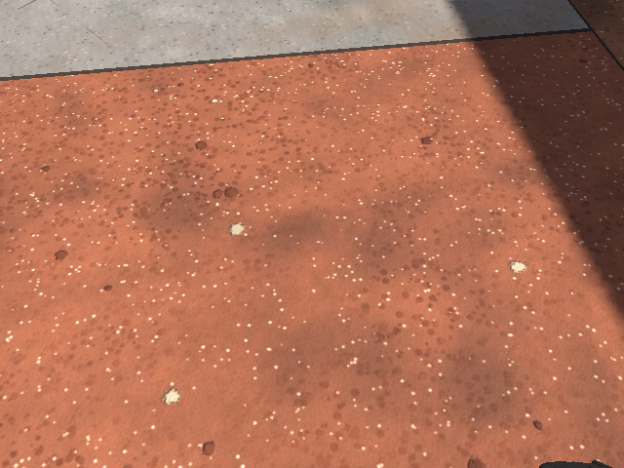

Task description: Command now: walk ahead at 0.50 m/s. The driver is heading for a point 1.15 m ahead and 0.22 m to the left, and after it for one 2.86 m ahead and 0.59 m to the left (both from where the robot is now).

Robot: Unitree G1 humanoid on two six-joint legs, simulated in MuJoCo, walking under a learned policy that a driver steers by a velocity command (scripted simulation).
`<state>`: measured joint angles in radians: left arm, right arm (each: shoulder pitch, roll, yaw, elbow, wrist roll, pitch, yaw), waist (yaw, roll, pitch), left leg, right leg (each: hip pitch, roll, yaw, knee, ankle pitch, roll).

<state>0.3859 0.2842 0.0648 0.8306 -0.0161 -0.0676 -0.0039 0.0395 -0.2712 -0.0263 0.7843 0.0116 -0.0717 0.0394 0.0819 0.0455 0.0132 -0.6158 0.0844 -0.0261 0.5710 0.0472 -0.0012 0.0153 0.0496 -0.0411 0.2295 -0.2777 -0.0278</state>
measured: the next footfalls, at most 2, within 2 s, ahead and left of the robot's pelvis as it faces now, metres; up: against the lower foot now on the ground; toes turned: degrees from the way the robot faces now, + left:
left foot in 0.08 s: +0.23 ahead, +0.14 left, +0.00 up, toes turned +2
right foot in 0.64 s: +0.53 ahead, -0.11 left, +0.00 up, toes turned -2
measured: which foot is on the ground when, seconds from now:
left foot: up 0.00-0.06, down 0.08-0.64, up 0.66-1.00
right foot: down 0.00-0.10, up 0.12-0.62, down 0.64-1.00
